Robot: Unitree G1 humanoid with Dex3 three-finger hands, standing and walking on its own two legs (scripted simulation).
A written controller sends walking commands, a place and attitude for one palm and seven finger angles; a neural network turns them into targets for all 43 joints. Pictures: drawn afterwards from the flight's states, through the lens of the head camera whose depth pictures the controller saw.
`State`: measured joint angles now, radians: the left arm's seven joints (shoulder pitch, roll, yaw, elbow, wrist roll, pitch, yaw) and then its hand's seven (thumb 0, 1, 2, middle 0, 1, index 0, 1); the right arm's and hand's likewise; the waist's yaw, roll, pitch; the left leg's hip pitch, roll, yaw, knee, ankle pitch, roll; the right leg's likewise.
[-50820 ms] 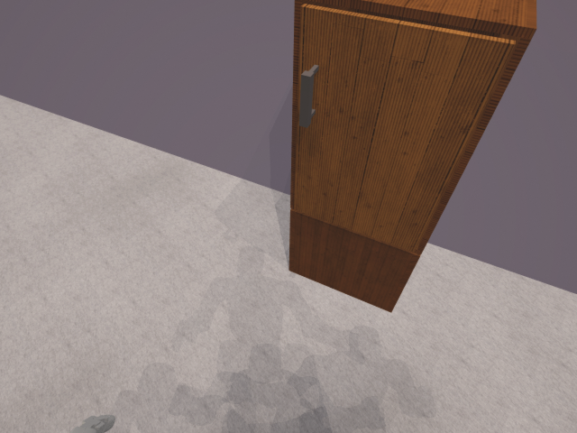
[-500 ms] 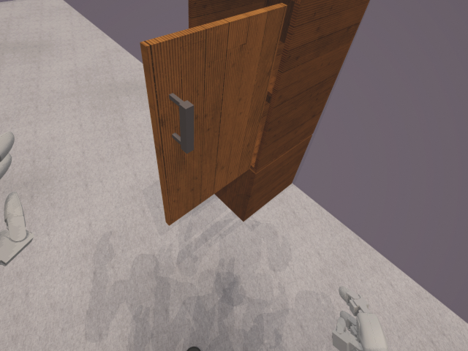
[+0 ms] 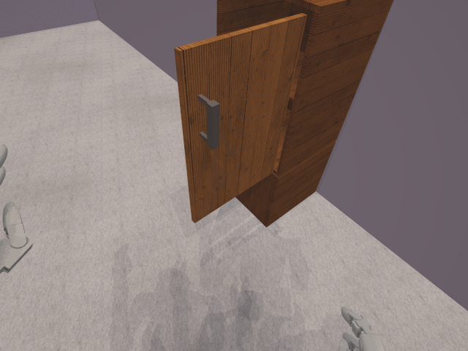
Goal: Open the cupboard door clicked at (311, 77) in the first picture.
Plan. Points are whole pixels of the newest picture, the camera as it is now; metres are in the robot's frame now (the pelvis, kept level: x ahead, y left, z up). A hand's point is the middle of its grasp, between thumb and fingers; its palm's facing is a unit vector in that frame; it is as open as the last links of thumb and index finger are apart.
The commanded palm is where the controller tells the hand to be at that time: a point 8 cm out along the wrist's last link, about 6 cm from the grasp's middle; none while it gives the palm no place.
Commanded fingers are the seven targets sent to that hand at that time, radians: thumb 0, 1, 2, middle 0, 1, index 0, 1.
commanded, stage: stop stepping back and stand still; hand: left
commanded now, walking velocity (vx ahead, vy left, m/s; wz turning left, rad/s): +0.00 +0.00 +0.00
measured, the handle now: (207, 122) +0.59 +0.09 +0.07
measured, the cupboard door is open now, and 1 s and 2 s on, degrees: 91 91 91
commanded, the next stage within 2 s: let the arm hang, fingers relaxed in 0.02 s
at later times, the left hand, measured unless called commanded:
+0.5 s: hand out of the picture +0.01 +0.18 -0.17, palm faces +0.08 -0.98 -0.19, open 6.9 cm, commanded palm none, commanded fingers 0.00 0.90 0.90 -0.20 -0.30 -0.20 -0.30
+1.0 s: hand out of the picture -0.02 +0.17 -0.17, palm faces +0.08 -0.98 -0.18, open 7.4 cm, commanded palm none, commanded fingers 0.00 0.90 0.90 -0.20 -0.30 -0.20 -0.30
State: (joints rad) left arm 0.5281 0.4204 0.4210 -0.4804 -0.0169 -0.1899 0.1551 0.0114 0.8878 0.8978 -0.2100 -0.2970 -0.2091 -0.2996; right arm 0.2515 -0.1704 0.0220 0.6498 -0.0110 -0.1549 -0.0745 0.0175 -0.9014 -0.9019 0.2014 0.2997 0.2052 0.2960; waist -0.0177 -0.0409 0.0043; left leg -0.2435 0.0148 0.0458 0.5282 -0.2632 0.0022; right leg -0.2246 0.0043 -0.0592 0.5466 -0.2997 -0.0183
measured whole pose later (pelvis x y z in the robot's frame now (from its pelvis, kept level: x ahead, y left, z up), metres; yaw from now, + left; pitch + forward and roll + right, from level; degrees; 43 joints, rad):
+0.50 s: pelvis -0.01 +0.00 +0.00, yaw +3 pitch -1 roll +0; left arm 0.26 0.19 0.02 0.99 0.01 0.03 0.02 -0.03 1.01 0.90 -0.21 -0.30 -0.21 -0.30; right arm 0.24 -0.20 0.00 1.02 -0.03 0.03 -0.02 0.01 -0.91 -0.90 0.20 0.30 0.20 0.30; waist 0.00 -0.02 0.07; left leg -0.27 0.01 -0.01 0.50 -0.22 0.00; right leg -0.21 0.00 -0.12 0.48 -0.26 -0.04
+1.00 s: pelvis -0.01 +0.00 +0.01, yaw +2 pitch -2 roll +0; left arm 0.27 0.12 0.01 1.14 0.01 0.00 0.03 0.00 0.91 0.90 -0.20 -0.29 -0.20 -0.30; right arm 0.30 -0.11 0.00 1.14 -0.02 0.02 -0.03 0.01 -0.91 -0.90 0.20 0.30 0.20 0.30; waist -0.01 0.02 0.04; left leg -0.21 -0.01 0.01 0.43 -0.20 0.01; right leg -0.17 -0.01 -0.10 0.44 -0.25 -0.03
